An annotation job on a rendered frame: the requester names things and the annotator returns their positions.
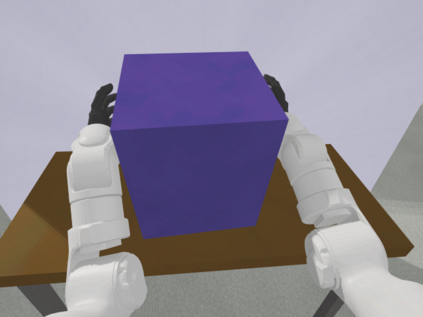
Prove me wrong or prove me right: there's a left robot forearm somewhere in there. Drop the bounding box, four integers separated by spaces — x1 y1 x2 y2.
65 123 130 307

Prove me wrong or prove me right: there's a left robot hand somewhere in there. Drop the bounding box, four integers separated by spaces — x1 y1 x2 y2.
88 83 117 127

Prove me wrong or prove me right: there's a right robot forearm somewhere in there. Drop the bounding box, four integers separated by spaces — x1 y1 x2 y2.
277 112 389 267

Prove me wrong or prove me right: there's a left robot upper arm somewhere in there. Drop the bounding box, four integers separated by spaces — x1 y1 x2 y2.
45 252 147 317

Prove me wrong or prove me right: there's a carton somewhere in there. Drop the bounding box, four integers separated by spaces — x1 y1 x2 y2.
110 52 289 239

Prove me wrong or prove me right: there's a right robot upper arm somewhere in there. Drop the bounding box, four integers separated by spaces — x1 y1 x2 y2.
305 221 423 317

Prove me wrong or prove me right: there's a table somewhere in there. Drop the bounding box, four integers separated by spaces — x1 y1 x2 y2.
0 144 414 317

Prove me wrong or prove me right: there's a right robot hand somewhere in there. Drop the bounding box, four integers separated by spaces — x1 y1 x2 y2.
263 74 288 112

